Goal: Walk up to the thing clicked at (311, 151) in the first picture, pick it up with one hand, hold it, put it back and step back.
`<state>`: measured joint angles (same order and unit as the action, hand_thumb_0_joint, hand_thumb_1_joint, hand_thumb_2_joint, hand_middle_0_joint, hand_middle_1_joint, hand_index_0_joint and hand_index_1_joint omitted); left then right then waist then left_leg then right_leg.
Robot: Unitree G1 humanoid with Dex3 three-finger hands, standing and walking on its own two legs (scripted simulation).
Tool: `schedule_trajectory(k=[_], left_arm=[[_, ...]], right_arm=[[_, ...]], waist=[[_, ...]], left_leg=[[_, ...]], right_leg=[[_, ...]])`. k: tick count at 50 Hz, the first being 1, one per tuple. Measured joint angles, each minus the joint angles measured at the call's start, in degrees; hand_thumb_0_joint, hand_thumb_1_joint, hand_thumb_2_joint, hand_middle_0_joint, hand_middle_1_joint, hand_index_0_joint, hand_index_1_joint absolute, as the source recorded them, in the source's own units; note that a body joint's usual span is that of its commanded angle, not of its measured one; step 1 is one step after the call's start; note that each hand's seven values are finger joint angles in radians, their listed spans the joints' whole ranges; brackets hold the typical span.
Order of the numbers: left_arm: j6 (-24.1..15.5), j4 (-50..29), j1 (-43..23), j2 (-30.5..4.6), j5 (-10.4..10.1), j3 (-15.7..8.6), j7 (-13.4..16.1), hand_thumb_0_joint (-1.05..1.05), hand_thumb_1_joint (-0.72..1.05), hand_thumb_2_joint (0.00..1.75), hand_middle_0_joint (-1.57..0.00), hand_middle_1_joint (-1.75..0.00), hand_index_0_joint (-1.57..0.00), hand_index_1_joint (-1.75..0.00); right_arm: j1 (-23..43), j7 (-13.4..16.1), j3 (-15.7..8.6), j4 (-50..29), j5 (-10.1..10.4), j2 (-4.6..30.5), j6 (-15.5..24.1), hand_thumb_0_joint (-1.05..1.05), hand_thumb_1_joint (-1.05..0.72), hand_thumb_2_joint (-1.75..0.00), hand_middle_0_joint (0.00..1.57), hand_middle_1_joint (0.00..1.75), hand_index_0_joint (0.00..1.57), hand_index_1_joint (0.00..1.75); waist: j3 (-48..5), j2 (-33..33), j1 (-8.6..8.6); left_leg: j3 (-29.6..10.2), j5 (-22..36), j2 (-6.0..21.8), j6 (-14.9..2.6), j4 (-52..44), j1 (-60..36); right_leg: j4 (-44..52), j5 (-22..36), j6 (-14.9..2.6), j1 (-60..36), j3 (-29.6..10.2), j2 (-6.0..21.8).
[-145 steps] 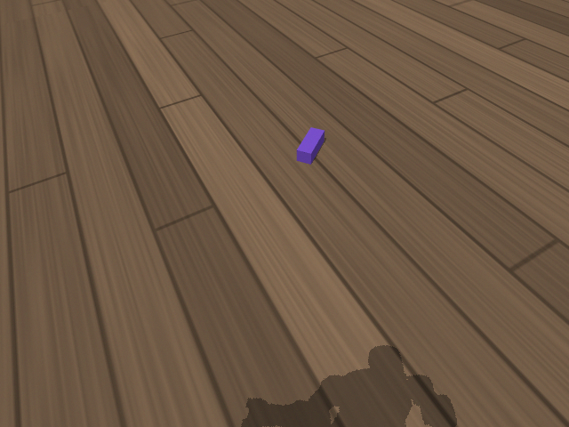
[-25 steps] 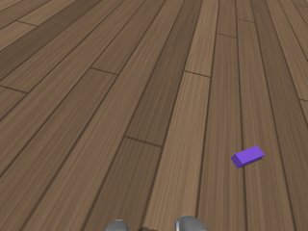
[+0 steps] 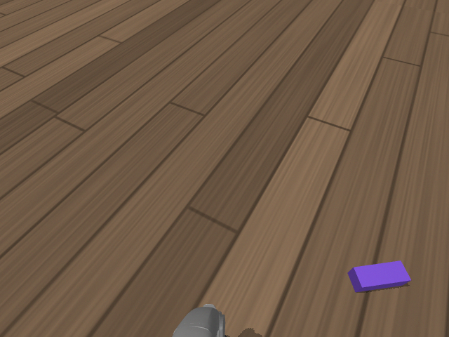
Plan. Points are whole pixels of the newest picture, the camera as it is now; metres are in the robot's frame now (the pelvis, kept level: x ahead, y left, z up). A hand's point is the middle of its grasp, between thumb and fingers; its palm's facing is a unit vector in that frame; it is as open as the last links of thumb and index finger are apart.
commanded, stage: walk up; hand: left
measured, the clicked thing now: (378, 276) +0.48 -0.57 -0.72
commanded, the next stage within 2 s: none
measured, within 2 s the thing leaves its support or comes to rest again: neither
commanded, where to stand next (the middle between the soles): +0.16 -0.89 m, yaw +11 degrees
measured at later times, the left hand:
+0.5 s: hand (218, 318) +0.18 +0.06 -0.16, palm faces -0.01 -0.91 -0.42, open 7.4 cm
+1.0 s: hand out of the picture +0.16 -0.13 -0.18, palm faces -0.03 -0.95 -0.32, open 7.4 cm
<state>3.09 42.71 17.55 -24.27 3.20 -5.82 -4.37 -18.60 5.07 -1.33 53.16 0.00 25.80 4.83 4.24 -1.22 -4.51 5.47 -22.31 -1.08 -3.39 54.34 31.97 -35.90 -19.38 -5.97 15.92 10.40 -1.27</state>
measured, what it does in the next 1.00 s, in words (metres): steps to the right: left foot, then right foot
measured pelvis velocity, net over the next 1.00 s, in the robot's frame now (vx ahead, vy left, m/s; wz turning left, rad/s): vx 0.07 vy -0.43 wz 0.07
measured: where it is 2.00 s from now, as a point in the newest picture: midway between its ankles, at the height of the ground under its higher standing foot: outside the picture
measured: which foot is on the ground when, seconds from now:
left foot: up 0.00-0.10, down 0.12-0.46, up 0.48-0.70, down 0.72-1.00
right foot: down 0.00-0.12, up 0.14-0.42, down 0.44-0.72, up 0.74-1.00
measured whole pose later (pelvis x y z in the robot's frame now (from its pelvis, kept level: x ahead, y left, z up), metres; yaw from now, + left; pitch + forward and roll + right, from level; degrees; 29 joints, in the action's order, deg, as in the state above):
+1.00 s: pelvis +0.07 -0.43 -0.02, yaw +4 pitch -2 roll -1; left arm 7.1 42.0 12.3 -30.3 2.6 -5.6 -5.4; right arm -23.3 5.7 -3.0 48.8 -1.4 27.9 5.5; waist 7.3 -7.8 0.7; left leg 0.1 -19.2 8.7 0.4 46.7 26.0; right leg -65.4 -24.3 0.8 33.5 -9.1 3.8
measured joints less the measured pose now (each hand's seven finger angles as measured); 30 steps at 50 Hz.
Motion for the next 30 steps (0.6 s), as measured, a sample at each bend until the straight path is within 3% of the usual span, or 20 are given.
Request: schedule_trajectory(k=[5, 6, 8, 9, 10, 12, 15, 19, 22, 23, 24, 25, 27, 30], left_arm=[[1.3, -1.1, 2.2, -1.1, 0.8, -0.4, 0.3, 0.01, 0.90, 0.90, -0.20, -0.30, -0.20, -0.30], [1.3, -1.4, 2.5, -0.9, 0.8, -0.2, 0.4, 0.01, 0.90, 0.90, -0.20, -0.30, -0.20, -0.30], [2.0, -1.3, 1.8, 0.1, 1.1, 0.3, 0.6, 0.01, 0.90, 0.90, -0.20, -0.30, -0.20, -0.30], [2.4, -1.3, 1.5, 0.5, 1.2, 0.9, 0.4, 0.01, 0.90, 0.90, -0.20, -0.30, -0.20, -0.30], [2.7, -1.2, 1.2, 0.4, 1.1, 1.3, 0.2, 0.01, 0.90, 0.90, -0.20, -0.30, -0.20, -0.30], [2.9, -1.3, -0.1, -0.1, 0.7, 1.5, -0.4, 0.01, 0.90, 0.90, -0.20, -0.30, -0.20, -0.30], [2.6, -2.3, -2.4, -1.4, 0.0, 0.7, -1.3, 0.01, 0.90, 0.89, -0.20, -0.30, -0.20, -0.30], [2.8, -3.6, -5.8, -3.8, -0.6, -0.5, -2.1, 0.01, 0.90, 0.89, -0.20, -0.30, -0.20, -0.30], [2.4, -4.0, -6.9, -5.7, -0.7, -1.4, -2.2, 0.01, 0.90, 0.90, -0.20, -0.30, -0.20, -0.30], [1.9, -3.9, -7.1, -5.7, -0.5, -1.8, -1.9, 0.01, 0.90, 0.90, -0.20, -0.30, -0.20, -0.30], [1.3, -3.9, -7.3, -5.3, -0.1, -1.8, -1.5, 0.01, 0.90, 0.90, -0.20, -0.30, -0.20, -0.30], [0.9, -3.8, -7.2, -4.7, 0.0, -1.4, -1.1, 0.01, 0.90, 0.90, -0.20, -0.30, -0.20, -0.30], [0.9, -2.8, -6.8, -2.6, -0.6, -0.3, -0.5, 0.01, 0.90, 0.90, -0.20, -0.30, -0.20, -0.30], [1.4, -1.2, -5.3, -0.2, -0.3, 1.6, -0.3, 0.01, 0.90, 0.89, -0.20, -0.30, -0.20, -0.30]], right_arm=[[-1.5, -0.2, 0.9, -2.4, 0.4, -1.7, 0.3, 0.01, -0.90, -0.89, 0.21, 0.31, 0.21, 0.30], [-1.9, 0.0, 0.7, -3.3, 0.2, -1.3, 0.6, 0.01, -0.90, -0.89, 0.21, 0.31, 0.21, 0.30], [-1.5, 0.8, 0.2, -4.9, 0.0, -0.7, 0.3, 0.00, -0.90, -0.89, 0.21, 0.31, 0.21, 0.30], [-1.0, 1.2, 0.1, -5.2, 0.4, -0.3, 0.1, 0.00, -0.90, -0.89, 0.21, 0.31, 0.21, 0.30], [-0.5, 1.6, 0.1, -5.3, 0.6, -0.2, -0.1, 0.00, -0.90, -0.89, 0.21, 0.31, 0.21, 0.30], [-0.4, 2.0, 0.0, -5.3, 0.7, -0.2, -0.1, 0.00, -0.90, -0.89, 0.21, 0.31, 0.21, 0.30], [-1.2, 1.3, 0.0, -5.3, 0.0, 0.7, 0.5, 0.01, -0.90, -0.89, 0.21, 0.31, 0.21, 0.30], [-1.8, 0.4, -0.4, -5.2, -1.4, 2.5, 0.9, 0.01, -0.90, -0.89, 0.21, 0.31, 0.21, 0.30], [-1.9, 0.0, -0.8, -4.3, -1.9, 4.0, 0.4, 0.01, -0.89, -0.89, 0.21, 0.31, 0.21, 0.30], [-1.7, 0.2, -1.1, -3.7, -2.1, 4.8, -0.1, 0.01, -0.89, -0.89, 0.21, 0.31, 0.21, 0.30], [-1.2, 0.6, -1.5, -2.6, -1.9, 5.5, -0.8, 0.01, -0.89, -0.89, 0.21, 0.31, 0.21, 0.30], [-0.6, 1.2, -1.9, -1.4, -1.6, 5.6, -1.7, 0.01, -0.90, -0.89, 0.21, 0.31, 0.21, 0.30], [1.0, 2.0, -2.3, 0.9, -0.8, 5.6, -2.7, 0.01, -0.90, -0.89, 0.21, 0.31, 0.21, 0.30], [1.7, 1.6, -2.0, 2.0, 0.4, 4.8, -1.5, 0.01, -0.90, -0.89, 0.20, 0.30, 0.20, 0.30]], waist=[[0.2, -2.8, -1.15], [0.2, -3.2, -0.71], [1.4, -3.9, 0.79], [1.8, -3.9, 1.53], [1.9, -4.2, 2.25], [1.9, -4.9, 3.34], [1.6, -5.2, 4.24], [1.4, -4.7, 5.21], [0.2, -3.9, 5.85], [0.2, -2.6, 5.59], [0.3, -1.3, 5.45], [0.4, -0.9, 5.19], [0.5, 0.1, 4.52], [0.5, 1.1, 3.62]], left_leg=[[1.5, 7.5, 0.3, -1.69, -13.7, -7.5], [1.0, 7.1, 0.2, -1.79, -15.4, -8.6], [0.6, 5.4, 0.2, -0.89, -12.6, -7.7], [0.4, 5.0, 0.8, -0.56, -11.9, -7.7], [0.1, 4.9, 1.4, -0.15, -11.9, -8.0], [-0.7, 5.0, 2.6, 0.97, -12.2, -8.7], [-2.5, 4.1, 5.1, 2.09, -10.9, -8.3], [-5.7, 2.3, 9.0, 2.93, -7.8, -6.4], [-8.9, 0.3, 12.3, 3.21, -4.9, -4.0], [-10.5, -1.0, 14.0, 1.98, -2.9, -3.0], [-12.6, -4.4, 14.3, 1.04, 1.1, -1.3], [-13.5, -7.7, 12.6, 0.62, 5.9, 0.3], [-12.0, -8.8, 9.0, 0.27, 12.7, 2.3], [-4.8, -6.8, 5.8, 0.18, 11.7, 2.3]], right_leg=[[-1.6, -3.4, -1.96, -1.0, 2.3, -2.2], [-5.7, -4.7, -0.67, 0.8, 2.1, -2.1], [-19.9, -9.2, 5.01, 6.9, -2.6, -2.5], [-27.0, -10.3, 6.74, 10.0, -5.4, -2.9], [-32.2, -10.1, 7.71, 12.5, -8.0, -2.8], [-36.7, -8.0, 7.97, 16.0, -12.6, -1.1], [-36.0, -5.4, 7.35, 18.5, -17.4, 2.7], [-26.8, -6.0, 6.95, 17.6, -18.2, 7.7], [-16.9, -4.4, 6.30, 13.1, -16.1, 8.2], [-16.3, -4.4, 8.51, 12.4, -14.8, 6.8], [-18.2, -5.3, 9.61, 12.9, -13.3, 5.5], [-19.6, -6.2, 9.83, 13.3, -12.6, 5.1], [-18.3, -5.8, 8.88, 12.2, -11.6, 4.3], [-12.9, -3.5, 6.15, 9.3, -10.2, 3.2]])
